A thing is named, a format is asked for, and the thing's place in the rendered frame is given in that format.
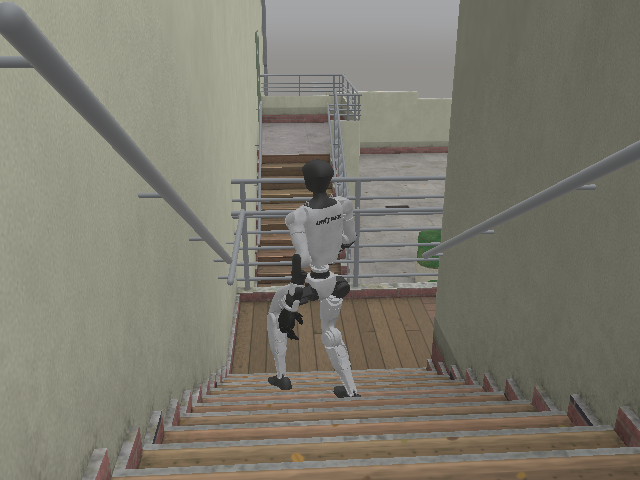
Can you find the robot right forearm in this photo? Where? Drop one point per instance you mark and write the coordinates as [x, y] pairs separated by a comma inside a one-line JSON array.
[[344, 246]]

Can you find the left robot hand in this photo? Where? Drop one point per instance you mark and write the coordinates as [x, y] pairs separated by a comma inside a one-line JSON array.
[[287, 322]]

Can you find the robot right upper arm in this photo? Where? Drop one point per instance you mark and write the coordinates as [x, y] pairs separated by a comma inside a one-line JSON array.
[[349, 234]]

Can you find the left robot thigh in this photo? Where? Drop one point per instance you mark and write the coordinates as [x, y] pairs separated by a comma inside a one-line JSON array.
[[278, 301]]

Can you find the robot left upper arm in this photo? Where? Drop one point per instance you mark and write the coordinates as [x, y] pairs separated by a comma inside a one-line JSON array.
[[295, 222]]

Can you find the robot left forearm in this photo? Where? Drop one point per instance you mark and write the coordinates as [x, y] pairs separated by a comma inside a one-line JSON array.
[[295, 291]]

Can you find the robot right foot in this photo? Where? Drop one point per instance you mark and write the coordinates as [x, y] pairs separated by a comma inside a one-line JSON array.
[[341, 392]]

